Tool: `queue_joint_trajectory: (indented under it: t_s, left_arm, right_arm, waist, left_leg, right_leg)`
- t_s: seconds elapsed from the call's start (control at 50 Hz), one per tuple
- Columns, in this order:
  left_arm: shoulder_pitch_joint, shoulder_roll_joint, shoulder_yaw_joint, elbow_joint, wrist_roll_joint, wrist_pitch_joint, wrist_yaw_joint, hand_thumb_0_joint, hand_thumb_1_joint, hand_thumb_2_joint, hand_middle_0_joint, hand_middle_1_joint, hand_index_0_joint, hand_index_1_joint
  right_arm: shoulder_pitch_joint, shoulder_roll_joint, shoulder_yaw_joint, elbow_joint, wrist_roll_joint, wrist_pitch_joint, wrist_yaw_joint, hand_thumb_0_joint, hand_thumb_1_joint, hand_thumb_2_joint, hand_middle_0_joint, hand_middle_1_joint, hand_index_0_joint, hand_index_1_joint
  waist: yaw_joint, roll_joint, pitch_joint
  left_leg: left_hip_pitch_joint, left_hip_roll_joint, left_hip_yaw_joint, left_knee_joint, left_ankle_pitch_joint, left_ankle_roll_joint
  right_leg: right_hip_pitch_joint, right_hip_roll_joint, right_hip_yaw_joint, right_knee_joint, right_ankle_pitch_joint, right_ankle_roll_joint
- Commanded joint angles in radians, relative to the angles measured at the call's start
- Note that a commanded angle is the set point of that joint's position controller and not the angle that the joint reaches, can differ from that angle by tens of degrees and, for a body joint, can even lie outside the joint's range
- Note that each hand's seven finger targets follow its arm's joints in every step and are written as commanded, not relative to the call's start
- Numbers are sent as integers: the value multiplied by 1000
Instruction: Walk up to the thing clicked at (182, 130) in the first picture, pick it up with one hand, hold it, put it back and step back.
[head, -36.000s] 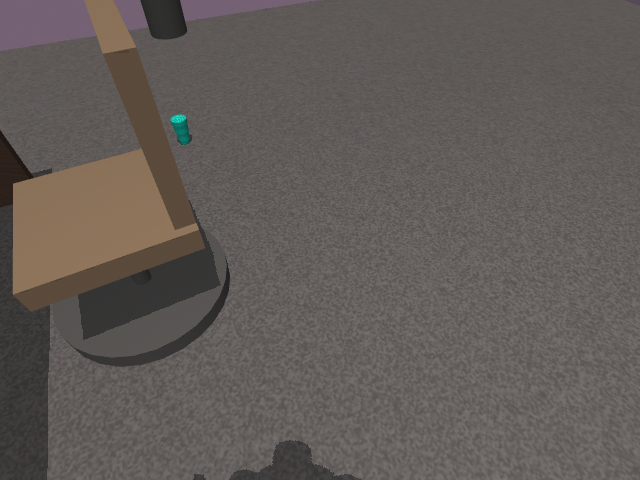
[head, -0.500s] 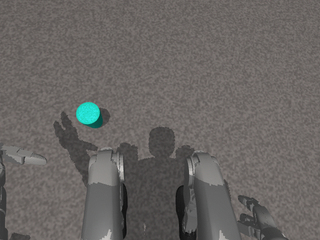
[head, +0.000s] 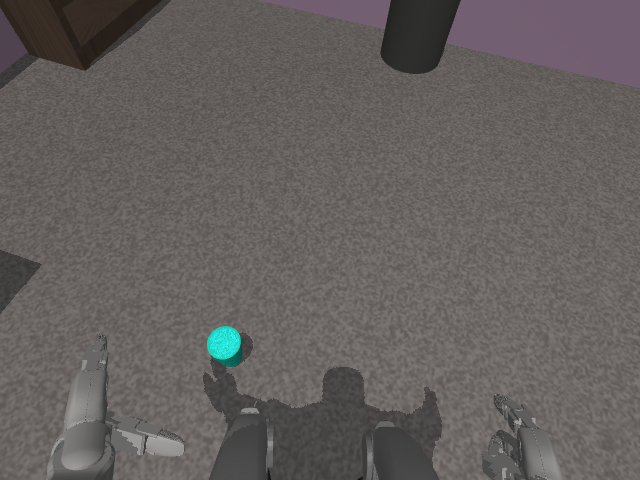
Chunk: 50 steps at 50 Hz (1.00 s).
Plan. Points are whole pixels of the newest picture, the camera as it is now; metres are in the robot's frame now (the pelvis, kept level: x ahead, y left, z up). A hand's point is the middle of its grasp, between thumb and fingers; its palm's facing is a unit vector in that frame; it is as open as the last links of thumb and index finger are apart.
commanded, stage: home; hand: left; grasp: from the side
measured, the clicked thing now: (228, 350) +0.43 +0.23 -0.57
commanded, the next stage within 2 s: stand in 1.96 s
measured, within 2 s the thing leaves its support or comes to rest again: neither
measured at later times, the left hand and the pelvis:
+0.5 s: hand (138, 424) +0.19 +0.20 +0.02, palm faces +0.14 -0.94 -0.30, open 17.6 cm; pelvis +0.03 +0.01 +0.07, yaw +1 degrees
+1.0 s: hand (160, 436) +0.18 +0.17 +0.02, palm faces +0.12 -0.95 -0.29, open 17.5 cm; pelvis +0.02 -0.01 +0.07, yaw +2 degrees
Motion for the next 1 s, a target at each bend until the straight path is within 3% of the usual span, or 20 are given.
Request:
queue_joint_trajectory:
  t_s: [0.0, 0.02, 0.06, 0.1, 0.14, 0.22, 0.26, 0.32, 0.4, 0.48, 0.5, 0.54, 0.64, 0.68, 0.72, 0.76, 0.78, 0.84, 0.9, 0.98]
  left_arm:
    - [59, 141, 33, -273, 10, -3, 35, 0, -575, 41, -47, -48, -46, -49]
    - [105, 72, -30, -257, 6, 13, 31, 0, -572, 43, -47, -49, -46, -49]
    - [127, 55, -37, -302, 4, 31, 37, 0, -553, 53, -49, -52, -48, -52]
    - [135, 91, -27, -394, 6, 41, 42, 0, -567, 45, -48, -50, -47, -50]
    - [196, 74, -52, -452, 3, 54, 42, 0, -570, 44, -47, -49, -47, -50]
    - [325, -30, -125, -402, 2, 77, 26, 0, -579, 39, -46, -48, -46, -48]
    - [266, 38, -77, -525, 4, 67, 26, 0, -574, 41, -47, -48, -46, -49]
    - [307, 0, -102, -497, 3, 70, 10, 0, -574, 42, -47, -49, -46, -49]
    - [286, 7, -90, -476, 9, 61, -3, 0, -585, 35, -46, -46, -45, -47]
    - [259, 10, -89, -494, 12, 53, -9, 0, -560, 50, -48, -51, -48, -51]
    - [297, -17, -112, -451, 15, 59, -13, 0, -578, 40, -46, -48, -46, -48]
    - [210, 19, -88, -543, 13, 48, -9, 0, -576, 41, -46, -49, -46, -49]
    - [280, -11, -101, -425, 13, 55, -16, 0, -572, 44, -47, -50, -47, -50]
    - [233, 15, -86, -497, 9, 47, -16, 0, -553, 55, -49, -54, -49, -54]
    - [274, -1, -89, -437, 10, 50, -20, 0, -558, 52, -48, -53, -48, -53]
    - [257, 6, -92, -480, 8, 42, -22, 0, -566, 48, -47, -52, -48, -52]
    - [289, -9, -94, -422, 9, 45, -24, 0, -564, 50, -48, -54, -48, -53]
    - [241, 27, -72, -481, 8, 35, -21, 0, -557, 53, -48, -54, -49, -53]
    - [269, -3, -91, -437, 6, 38, -28, 0, -551, 57, -49, -56, -50, -55]
    - [244, 16, -82, -459, 9, 33, -26, 0, -548, 58, -49, -56, -50, -55]
  right_arm:
    - [39, -122, -47, -130, -4, -58, -42, 0, -895, -902, 201, 301, 201, 301]
    - [46, -115, -42, -128, -7, -62, -44, 0, -896, -902, 201, 301, 201, 301]
    - [56, -108, -43, -135, -11, -71, -54, 0, -895, -902, 201, 301, 201, 301]
    - [52, -107, -42, -147, -12, -79, -62, 0, -896, -902, 201, 301, 201, 301]
    - [30, -102, -34, -189, -12, -94, -68, 0, -896, -902, 201, 301, 201, 301]
    - [37, -94, -33, -187, -15, -114, -69, 0, -896, -902, 201, 301, 201, 301]
    - [36, -100, -37, -190, -19, -119, -70, 0, -896, -902, 201, 301, 201, 301]
    - [39, -95, -35, -197, -23, -134, -68, 0, -896, -902, 201, 301, 201, 301]
    - [32, -99, -35, -195, -28, -147, -63, 0, -896, -902, 201, 301, 201, 301]
    - [37, -102, -38, -186, -32, -163, -61, 0, -896, -902, 201, 301, 201, 301]
    - [33, -100, -37, -189, -34, -166, -59, 0, -896, -902, 201, 301, 201, 301]
    - [27, -103, -38, -187, -33, -170, -57, 0, -896, -902, 201, 301, 201, 301]
    - [19, -99, -33, -181, -33, -180, -59, 0, -897, -902, 201, 301, 201, 301]
    - [7, -106, -37, -190, -31, -182, -58, 0, -897, -902, 201, 301, 201, 301]
    - [12, -104, -35, -186, -31, -183, -55, 0, -897, -902, 201, 301, 201, 301]
    - [11, -105, -37, -191, -30, -183, -57, 0, -897, -902, 201, 301, 201, 301]
    - [15, -97, -31, -183, -30, -182, -56, 0, -897, -902, 201, 301, 201, 301]
    - [2, -105, -38, -193, -30, -188, -59, 0, -897, -902, 201, 301, 201, 301]
    - [23, -96, -31, -176, -31, -187, -58, 0, -897, -902, 201, 301, 201, 301]
    - [13, -99, -35, -171, -29, -192, -61, 0, -897, -902, 201, 301, 201, 301]
  waist:
    - [14, 106, -277]
    - [1, 100, -238]
    - [0, 94, -211]
    - [14, 105, -185]
    - [19, 85, -162]
    - [10, 27, -54]
    - [23, 62, -55]
    - [8, 27, -34]
    - [11, 34, -6]
    - [9, 66, -40]
    - [4, 52, -39]
    - [14, 88, -59]
    - [11, 19, -11]
    - [24, 52, -17]
    - [21, 19, -9]
    - [23, 35, -29]
    - [21, 21, -29]
    - [27, 23, -35]
    - [13, -1, -26]
    - [21, 17, -28]
  left_leg:
    - [454, -35, 35, -297, 328, 24]
    - [468, -35, 38, -320, 335, 23]
    - [508, -32, 33, -362, 347, 22]
    - [531, -34, 34, -407, 320, 23]
    - [555, -34, 31, -443, 306, 24]
    - [566, -31, 20, -490, 308, 22]
    - [587, -30, 20, -511, 304, 17]
    - [599, -33, 28, -512, 326, 19]
    - [605, -36, 32, -519, 330, 19]
    - [635, -43, 38, -522, 332, 15]
    - [638, -40, 34, -526, 339, 14]
    - [652, -39, 25, -542, 319, 10]
    - [621, -44, 35, -542, 265, 19]
    - [621, -49, 41, -549, 241, 18]
    - [607, -50, 42, -544, 233, 22]
    - [620, -50, 49, -539, 257, 21]
    - [617, -49, 45, -541, 252, 21]
    - [616, -53, 58, -527, 254, 25]
    - [614, -51, 58, -516, 271, 30]
    - [617, -52, 60, -520, 270, 27]
  right_leg:
    - [292, 21, 0, -303, 351, -20]
    - [302, 23, -6, -321, 359, -20]
    - [350, 24, -14, -363, 369, -19]
    - [383, 24, -16, -403, 346, -19]
    - [417, 27, -21, -431, 333, -19]
    - [430, 37, -38, -472, 328, -16]
    - [454, 35, -36, -490, 319, -16]
    - [468, 36, -31, -509, 343, -10]
    - [473, 33, -25, -518, 342, -11]
    - [489, 30, -16, -523, 347, -10]
    - [492, 32, -19, -520, 352, -11]
    - [500, 32, -21, -519, 328, -16]
    - [487, 31, -18, -551, 289, -7]
    - [488, 26, -14, -557, 269, -9]
    - [487, 26, -12, -564, 263, -6]
    - [495, 24, -6, -561, 288, -6]
    - [494, 26, -9, -559, 282, -6]
    - [503, 17, 8, -576, 288, 0]
    - [497, 14, 15, -571, 314, 5]
    - [498, 15, 10, -569, 311, 2]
